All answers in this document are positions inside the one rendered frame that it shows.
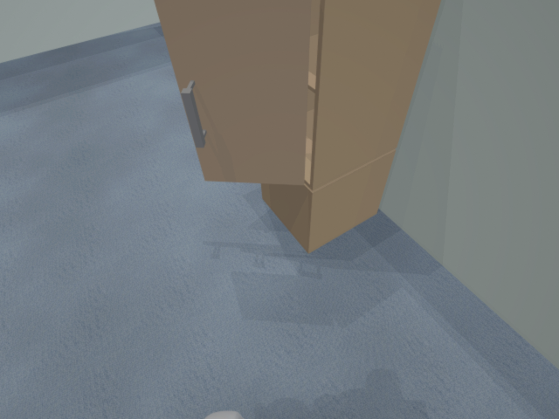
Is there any handle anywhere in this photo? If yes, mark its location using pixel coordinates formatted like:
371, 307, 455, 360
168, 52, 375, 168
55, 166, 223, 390
181, 80, 207, 148

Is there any cupboard door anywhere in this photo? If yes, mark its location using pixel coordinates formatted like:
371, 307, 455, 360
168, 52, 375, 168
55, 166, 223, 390
154, 0, 311, 185

